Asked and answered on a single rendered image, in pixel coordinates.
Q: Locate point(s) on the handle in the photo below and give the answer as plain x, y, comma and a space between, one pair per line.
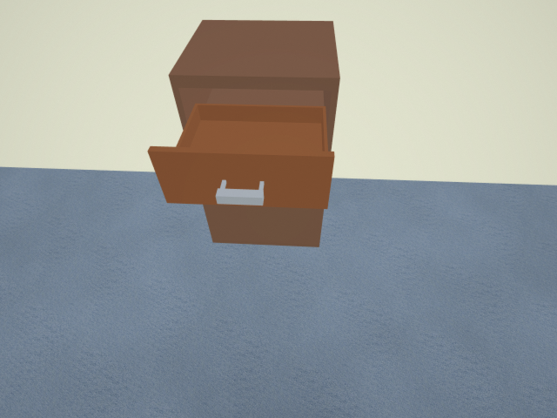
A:
240, 196

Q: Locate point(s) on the cabinet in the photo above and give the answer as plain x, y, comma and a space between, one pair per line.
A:
260, 62

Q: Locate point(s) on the drawer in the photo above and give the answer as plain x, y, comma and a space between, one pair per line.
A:
283, 145

